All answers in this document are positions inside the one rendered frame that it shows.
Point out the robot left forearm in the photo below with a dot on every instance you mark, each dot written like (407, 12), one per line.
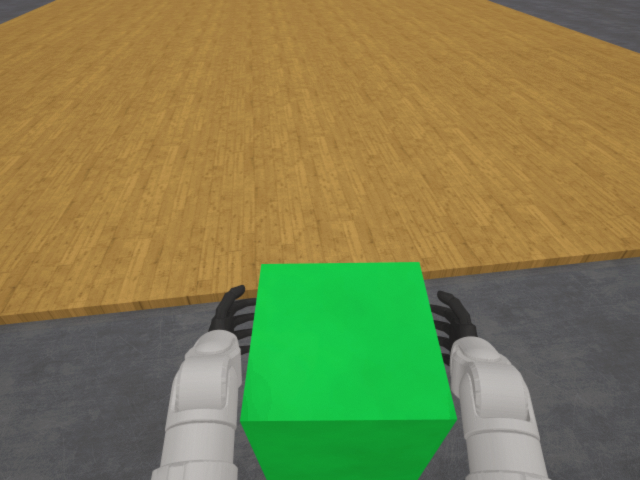
(202, 414)

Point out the robot right hand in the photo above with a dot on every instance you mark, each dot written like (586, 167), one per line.
(459, 318)

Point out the robot left hand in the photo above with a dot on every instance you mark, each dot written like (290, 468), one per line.
(224, 318)

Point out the carton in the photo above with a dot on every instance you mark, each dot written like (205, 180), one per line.
(345, 377)

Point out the robot right forearm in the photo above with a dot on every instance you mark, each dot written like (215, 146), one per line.
(498, 419)

